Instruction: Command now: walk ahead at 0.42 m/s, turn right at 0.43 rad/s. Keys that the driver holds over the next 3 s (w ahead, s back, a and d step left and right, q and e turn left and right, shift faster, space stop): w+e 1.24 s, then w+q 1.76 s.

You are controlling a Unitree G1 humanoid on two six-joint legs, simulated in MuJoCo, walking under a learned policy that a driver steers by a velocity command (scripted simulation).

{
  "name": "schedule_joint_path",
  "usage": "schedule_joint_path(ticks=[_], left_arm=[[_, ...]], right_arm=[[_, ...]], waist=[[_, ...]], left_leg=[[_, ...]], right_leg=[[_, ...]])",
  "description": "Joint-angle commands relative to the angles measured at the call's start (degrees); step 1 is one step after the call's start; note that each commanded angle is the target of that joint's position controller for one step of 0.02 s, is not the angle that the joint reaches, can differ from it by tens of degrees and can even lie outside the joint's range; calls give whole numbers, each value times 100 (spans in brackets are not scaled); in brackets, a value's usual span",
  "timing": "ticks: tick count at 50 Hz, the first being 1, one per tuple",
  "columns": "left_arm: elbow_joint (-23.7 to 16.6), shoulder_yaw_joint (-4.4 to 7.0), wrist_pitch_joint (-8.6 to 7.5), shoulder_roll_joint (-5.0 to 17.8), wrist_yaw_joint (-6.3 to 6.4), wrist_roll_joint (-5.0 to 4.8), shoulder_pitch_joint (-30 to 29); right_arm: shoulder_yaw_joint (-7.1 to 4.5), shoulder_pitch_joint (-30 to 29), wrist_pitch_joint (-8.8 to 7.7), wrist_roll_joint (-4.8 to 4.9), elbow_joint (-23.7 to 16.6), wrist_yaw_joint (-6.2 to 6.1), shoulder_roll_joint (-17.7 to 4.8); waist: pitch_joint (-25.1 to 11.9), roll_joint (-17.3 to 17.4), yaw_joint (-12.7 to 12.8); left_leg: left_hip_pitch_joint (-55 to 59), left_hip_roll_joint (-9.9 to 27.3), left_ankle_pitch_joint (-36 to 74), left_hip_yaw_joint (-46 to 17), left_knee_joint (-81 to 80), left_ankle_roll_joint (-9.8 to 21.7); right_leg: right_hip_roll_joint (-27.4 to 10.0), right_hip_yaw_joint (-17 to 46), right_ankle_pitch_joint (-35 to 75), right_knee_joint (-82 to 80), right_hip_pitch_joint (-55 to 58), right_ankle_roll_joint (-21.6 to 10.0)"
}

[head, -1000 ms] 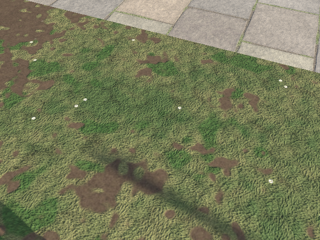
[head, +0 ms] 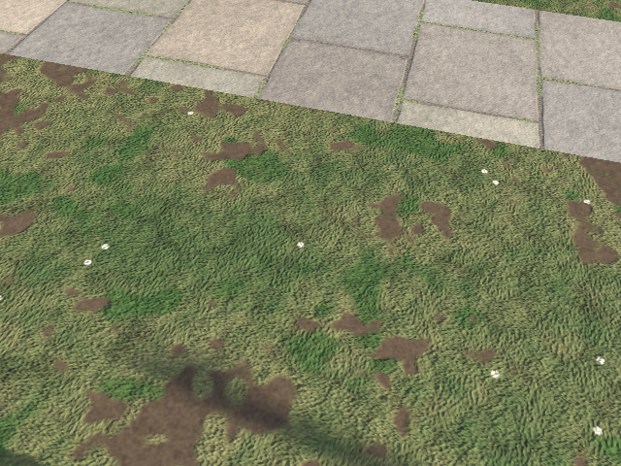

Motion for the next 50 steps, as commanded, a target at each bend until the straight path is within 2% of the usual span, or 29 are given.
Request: schedule_joint_path(ticks=[1, 5, 11, 14, 15, 16, 17, 18, 19, 20, 21, 22, 23, 24, 26, 29, 33, 36, 39, 40, 41, 42, 43, 44, 45, 46, 47, 48, 50], left_arm=[[-358, 53, 25, 84, -106, 36, -236], [-821, -18, 88, -17, -179, 72, -1018], [-1412, -142, 98, -87, -402, 114, -2086], [-1568, -38, 117, 155, -494, 123, -1940], [-1518, 52, 136, 340, -503, 112, -1507], [-1382, 195, 160, 636, -489, 104, -784], [-1131, 408, 195, 1009, -400, 100, 181], [-948, 487, 251, 1421, -250, 90, 637], [-1173, 438, 144, 1616, -279, 210, 489], [-1109, 317, 75, 1149, -290, 254, 561], [-1121, 249, -13, 900, -286, 217, 209], [-1241, 183, -81, 732, -309, 177, -307], [-1337, 134, -112, 598, -303, 195, -627], [-1384, 97, -123, 528, -281, 238, -715], [-1364, 99, -140, 622, -210, 197, -576], [-1333, 157, -130, 877, -69, 201, -151], [-1290, 154, -59, 883, -8, 151, 289], [-1222, 155, -23, 889, 2, 121, 540], [-1246, 165, 47, 900, 60, 132, 607], [-1279, 178, 71, 927, 77, 150, 555], [-1342, 157, 88, 874, 79, 162, 440], [-1443, 71, 71, 647, 49, 197, 333], [-1604, -22, 54, 356, 49, 260, 454], [-1729, -95, -12, 237, 27, 77, 1293], [-1552, 14, 9, 851, 40, 0, 1179], [-1640, 73, 46, 1069, 32, 52, 549], [-1719, 75, 62, 968, 41, 120, 250], [-1790, 94, 69, 879, 25, 168, 95], [-1840, 79, 136, 643, -29, 100, 207]], right_arm=[[-4, 202, -59, -91, -148, -47, -504], [-22, 204, -10, -145, -241, -160, -757], [-75, 640, 82, -10, -268, -212, -924], [-149, 510, 157, 51, -399, -234, -1192], [-183, 412, 201, 59, -466, -253, -1304], [-216, 275, 232, 72, -546, -250, -1422], [-212, 107, 220, 94, -650, -235, -1426], [-68, 230, 136, -132, -831, -169, -842], [87, 569, -123, 44, -1187, -56, -405], [-67, -369, -332, 262, -1377, -1, -977], [-81, -631, -396, 338, -1538, -4, -1020], [-102, -555, -375, 242, -1443, -68, -1005], [-165, -391, -295, 141, -1408, -103, -1056], [-197, -274, -191, 96, -1428, -95, -1066], [-202, -404, -55, -21, -1584, -109, -953], [-163, -1202, 11, -118, -1926, -159, -862], [-64, -2075, -46, -42, -2213, -81, -697], [-57, -2438, -106, 33, -2407, 21, -805], [-110, -2404, -205, 56, -2494, 121, -1017], [-138, -2200, -237, 65, -2463, 128, -1087], [-197, -1698, -267, 50, -2341, 111, -1183], [-286, -925, -299, -39, -2211, 78, -1407], [-374, 52, -269, -105, -2127, 21, -1759], [-424, 292, -186, -96, -1949, 80, -1958], [-276, 12, -143, 12, -2121, 76, -1299], [-195, -266, -85, 35, -2187, 41, -993], [-163, -547, -40, -26, -2201, 40, -971], [-132, -673, -26, -60, -2155, 43, -879], [-119, -720, -62, -74, -2079, 48, -815]], waist=[[480, 653, -16], [723, 459, -53], [913, 439, -255], [514, 813, 101], [229, 976, 385], [-172, 1051, 776], [-612, 893, 1292], [-1021, -454, 1044], [-2034, -1081, 533], [-1605, -325, 890], [-832, -174, 677], [-438, 415, 327], [-291, 454, 92], [-250, 347, -61], [-140, 245, -123], [73, 69, 96], [123, -210, 467], [99, -312, 607], [20, -413, 506], [-24, -529, 378], [-212, -589, 100], [-815, -445, -275], [-1730, 364, -529], [-2214, 2445, -84], [-1588, 1577, -199], [-819, 927, -324], [-409, 515, -192], [-113, 533, -82], [-28, 802, 83]], left_leg=[[618, 1437, 1470, -1028, -1292, 372], [453, 1483, 2040, -455, -1509, 479], [905, 1592, 2917, 392, -1321, 415], [1221, 1678, 5660, 692, -387, 331], [1250, 1706, 6526, 724, 285, 308], [1053, 1695, 6778, 685, 1237, 264], [232, 1448, 5941, 717, 2633, 75], [-1627, 817, 851, 609, 4733, -126], [-3319, -242, -1815, -704, 6296, -245], [-3922, 59, -1355, -1370, 6452, -89], [-4102, 308, -748, -1286, 6040, 39], [-3707, 580, -352, -1273, 5573, 8], [-3267, 752, -143, -1290, 5132, -66], [-2910, 869, -46, -1323, 4904, -128], [-2774, 892, 91, -1193, 4372, -328], [-3034, 724, 977, -1033, 3200, -554], [-2724, 310, 2172, -989, 1390, -525], [-2557, 150, 2224, -1054, 847, -460], [-2334, 55, 1617, -1165, 475, -308], [-2060, 28, 1340, -1135, 415, -220], [-1385, -30, 1310, -1020, 196, -73], [-89, 374, 1347, -1299, 304, 217], [1723, 1454, 925, -2584, 372, 645], [2957, 2516, -255, -5255, -277, 1410], [2546, 2435, -1288, -5140, -445, 1222], [1711, 2165, -1026, -4046, -516, 942], [919, 1905, -310, -3360, -654, 815], [401, 1697, 283, -2871, -796, 792], [-72, 1455, 782, -2135, -1082, 765]], right_leg=[[-414, 218, 645, -15, -1476, 17], [-433, 88, 1227, -1017, -1788, 223], [-286, -698, 1460, -2438, -1437, 21], [190, -1184, 819, -2651, -457, -292], [401, -1287, 539, -2628, 114, -423], [568, -1257, 497, -2828, 1060, -599], [622, -936, 787, -3366, 2597, -837], [-576, 979, 854, -3311, 4180, -1182], [-1817, 4500, -468, -4561, 5388, -2341], [-1653, 4157, -488, -5138, 5045, -1916], [-1456, 3234, -75, -5173, 4214, -1665], [-1166, 2526, 546, -5198, 3239, -1440], [-937, 2020, 1001, -5239, 2525, -1310], [-791, 1775, 1198, -5315, 2078, -1257], [-650, 1469, 1592, -5421, 1557, -1279], [-435, 1169, 1823, -5469, 1272, -1193], [-198, 1065, 1274, -5276, 1341, -849], [-364, 1418, 1075, -4978, 1694, -786], [-591, 1935, 1133, -4426, 2241, -718], [-618, 2048, 1338, -4238, 2299, -670], [-460, 2019, 1758, -3861, 2241, -561], [-144, 1747, 1909, -2845, 1856, -369], [400, 1071, 772, -1107, 703, -61], [827, 704, -1988, 398, -1106, 190], [327, 861, -1642, 1070, -1695, 257], [133, 636, -1076, 1129, -1775, 297], [-65, 483, -653, 961, -1545, 315], [-225, 489, -409, 697, -1410, 312], [-414, 357, -222, 425, -1068, 307]])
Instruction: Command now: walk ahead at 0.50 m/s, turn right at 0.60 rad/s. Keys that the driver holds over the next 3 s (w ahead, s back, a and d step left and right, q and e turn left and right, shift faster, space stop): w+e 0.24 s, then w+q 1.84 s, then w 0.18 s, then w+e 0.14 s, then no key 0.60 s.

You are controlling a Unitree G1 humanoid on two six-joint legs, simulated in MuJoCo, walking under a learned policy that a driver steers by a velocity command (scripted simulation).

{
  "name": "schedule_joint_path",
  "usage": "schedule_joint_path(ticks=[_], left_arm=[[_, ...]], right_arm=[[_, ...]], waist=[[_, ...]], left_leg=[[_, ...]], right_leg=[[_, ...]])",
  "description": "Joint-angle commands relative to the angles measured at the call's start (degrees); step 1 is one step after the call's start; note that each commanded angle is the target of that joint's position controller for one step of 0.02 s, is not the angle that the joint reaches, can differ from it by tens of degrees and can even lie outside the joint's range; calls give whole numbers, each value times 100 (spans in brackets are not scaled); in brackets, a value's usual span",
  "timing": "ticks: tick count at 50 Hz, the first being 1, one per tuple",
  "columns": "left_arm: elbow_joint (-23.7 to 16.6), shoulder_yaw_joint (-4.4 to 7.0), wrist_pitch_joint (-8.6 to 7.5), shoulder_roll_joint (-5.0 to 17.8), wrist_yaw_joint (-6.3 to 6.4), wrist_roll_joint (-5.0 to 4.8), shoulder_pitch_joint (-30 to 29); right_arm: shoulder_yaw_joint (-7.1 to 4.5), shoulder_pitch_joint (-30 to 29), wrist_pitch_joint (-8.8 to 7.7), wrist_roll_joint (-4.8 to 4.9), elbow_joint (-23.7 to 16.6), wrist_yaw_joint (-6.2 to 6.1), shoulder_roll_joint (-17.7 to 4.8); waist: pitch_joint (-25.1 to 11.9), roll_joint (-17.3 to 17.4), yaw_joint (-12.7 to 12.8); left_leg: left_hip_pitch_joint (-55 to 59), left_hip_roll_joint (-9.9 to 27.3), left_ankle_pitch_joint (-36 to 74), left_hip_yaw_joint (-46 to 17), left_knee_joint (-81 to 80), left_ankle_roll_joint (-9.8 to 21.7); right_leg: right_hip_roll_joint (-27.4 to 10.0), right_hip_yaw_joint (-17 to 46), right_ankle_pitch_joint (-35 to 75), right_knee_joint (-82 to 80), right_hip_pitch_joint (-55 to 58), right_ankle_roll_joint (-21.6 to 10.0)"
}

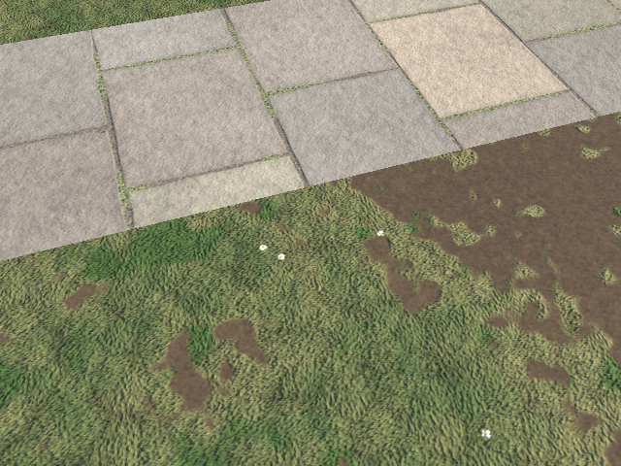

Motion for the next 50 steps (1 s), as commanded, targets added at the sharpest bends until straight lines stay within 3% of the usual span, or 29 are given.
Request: schedule_joint_path(ticks=[1, 5, 9, 14, 16, 17, 18, 19, 20, 21, 22, 24, 26, 28, 30, 35, 40, 41, 43, 44, 45, 46, 47, 48, 49, 50], left_arm=[[-555, 118, -3, 303, -34, -25, -55], [-814, 82, 39, 226, -54, 25, -457], [-985, 18, -30, 137, -197, 27, -1098], [-1345, -56, -62, 29, -342, 16, -1847], [-1395, 12, -81, 198, -353, 51, -1722], [-1292, 107, -95, 389, -339, 88, -1274], [-987, 257, -108, 648, -301, 101, -325], [-743, 408, -84, 1070, -200, 161, 675], [-719, 465, -101, 1675, -131, 222, 820], [-794, 348, -142, 1201, -135, 232, 991], [-695, 254, -181, 965, -147, 222, 680], [-644, 133, -236, 533, -175, 166, -40], [-621, 94, -350, 311, -188, 206, -395], [-495, 126, -465, 351, -163, 222, -487], [-361, 158, -501, 406, -102, 270, -440], [-155, 202, -463, 575, 8, 244, -280], [102, 292, -294, 787, 48, 115, 138], [128, 307, -247, 833, 55, 87, 136], [110, 345, -161, 1005, 90, 55, 14], [91, 360, -112, 1092, 111, 35, -60], [70, 353, -69, 1128, 122, 1, -179], [26, 297, -99, 1023, 141, 30, -149], [-257, 58, -217, 169, 95, 274, 278], [-406, -11, -475, 310, 19, 116, 47], [-558, 79, -616, 667, -55, -106, -561], [-608, 37, -686, 617, -54, -95, -722]], right_arm=[[-151, 171, -78, 19, -172, -5, -571], [-253, 303, -86, 28, -29, -25, -857], [-278, 421, 6, 52, 57, -70, -1020], [-307, 964, 153, 197, 311, -51, -1211], [-322, 955, 223, 276, 399, -35, -1368], [-322, 895, 256, 311, 442, -43, -1448], [-265, 849, 282, 333, 490, -52, -1382], [-133, 868, 244, 230, 412, -51, -1102], [118, 1494, 129, 103, 216, 30, -322], [-24, 1095, -3, 289, 325, 51, -908], [-119, 604, -23, 447, 103, 58, -1126], [-117, 364, 42, 251, 89, 12, -989], [-134, 754, 247, 263, 225, 6, -825], [-111, 783, 385, 269, 227, -12, -613], [-116, 553, 432, 241, 138, -34, -562], [-50, -191, 382, 184, -111, 106, -392], [8, -969, 374, 178, -543, 286, -351], [-4, -1010, 376, 180, -619, 321, -383], [-89, -786, 396, 192, -693, 355, -542], [-175, -377, 414, 209, -643, 348, -692], [-324, 401, 421, 227, -476, 311, -944], [-531, 1303, 458, 220, -261, 205, -1362], [-660, 1393, 471, 236, -227, 108, -2033], [-563, 1464, 368, 169, -467, 152, -1881], [-455, 1361, 303, 132, -444, 169, -1455], [-395, 1090, 261, 181, -457, 159, -1217]], waist=[[-148, 827, -79], [-76, 618, -109], [72, 577, -344], [356, 535, -555], [268, 694, -282], [-21, 793, 57], [-540, 728, 586], [-1276, 431, 994], [-2089, -1087, 462], [-2579, -595, 867], [-1597, -510, 776], [-725, -253, 322], [-525, -370, -34], [-279, -213, -168], [-60, -118, -155], [229, -47, 83], [507, 18, 374], [488, -21, 342], [184, -221, 112], [-100, -327, -142], [-508, -276, -606], [-998, 18, -1034], [-1301, 1624, -481], [-2371, 1375, -608], [-1788, 885, -804], [-1168, 600, -619]], left_leg=[[1016, 1593, 356, -1455, -1497, 876], [1196, 1682, 1207, -734, -1669, 988], [1377, 1529, 1433, 39, -1655, 785], [1888, 1808, 1711, 240, -1493, 736], [2106, 1900, 3084, 232, -1041, 733], [2116, 1833, 4029, 302, -437, 665], [1739, 1604, 4422, 487, 608, 524], [404, 1334, 2986, 489, 2177, 291], [-1837, 287, -1984, 203, 4375, -87], [-2202, 182, -2511, -969, 5147, -63], [-2685, 440, -2105, -920, 5253, -39], [-2414, 887, -1238, -746, 4577, -82], [-1763, 1040, -712, -812, 4384, -135], [-1782, 1044, -445, -849, 4201, -212], [-2104, 1025, 8, -944, 3859, -274], [-2193, 885, 1350, -645, 2212, -216], [-2493, 779, 919, -205, 1347, 62], [-2447, 715, 664, -97, 1260, 146], [-1833, 363, 88, 256, 1220, 367], [-1260, 118, -193, 421, 1236, 500], [-182, -155, -46, 506, 927, 687], [1476, -93, 297, 4, 668, 929], [3306, 1381, 26, -2884, 366, 1806], [4096, 2144, -770, -5332, -682, 2520], [3853, 2012, -677, -4618, -884, 2155], [3066, 1762, -374, -3809, -835, 1924]], right_leg=[[-636, 188, 390, -77, -1198, 45], [-726, 167, 1112, -875, -1602, 177], [-647, -177, 2150, -2202, -1364, 135], [-422, -529, 1659, -3193, -1079, -110], [-147, -732, 969, -3505, -569, -326], [38, -866, 905, -3763, 157, -457], [219, -1009, 1451, -4174, 1568, -630], [-501, -163, 1856, -3868, 3509, -898], [-2308, 2756, 1418, -4253, 5258, -1821], [-2486, 3538, 1360, -4852, 5088, -1887], [-2260, 2411, 1781, -4911, 4445, -1588], [-1749, 1148, 2135, -5207, 3001, -1219], [-1556, 570, 2027, -5727, 2183, -1120], [-1559, 136, 2203, -6070, 1853, -1127], [-1512, -292, 2357, -6207, 1856, -1053], [-1356, -1174, 2431, -6298, 2149, -806], [-1673, -1481, 2864, -5972, 3086, -711], [-1719, -1540, 3251, -5794, 3252, -661], [-1716, -1692, 5118, -5111, 3428, -521], [-1672, -1756, 6025, -4466, 3429, -441], [-1502, -1885, 6297, -3396, 3149, -293], [-1260, -1912, 5192, -1879, 2096, -33], [-253, -1694, 5, 274, -446, 380], [354, -158, -1434, 1330, -1419, 402], [-2, 186, -957, 1328, -2007, 250], [-263, 127, -488, 860, -2005, 122]])
Over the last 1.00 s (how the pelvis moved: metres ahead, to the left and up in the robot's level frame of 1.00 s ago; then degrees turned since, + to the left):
0.54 -0.12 -0.01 -35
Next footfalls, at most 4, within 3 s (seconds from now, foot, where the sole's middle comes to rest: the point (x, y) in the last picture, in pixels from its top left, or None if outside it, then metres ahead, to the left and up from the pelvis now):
0.38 right None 0.33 -0.19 -0.77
0.92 left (306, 390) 0.65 0.04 -0.77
1.40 right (361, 279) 0.95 -0.10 -0.77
1.92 left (219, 248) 1.05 0.27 -0.77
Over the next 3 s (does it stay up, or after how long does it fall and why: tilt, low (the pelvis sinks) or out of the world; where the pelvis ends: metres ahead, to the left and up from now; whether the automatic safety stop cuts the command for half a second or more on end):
stays up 1.34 0.42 0.00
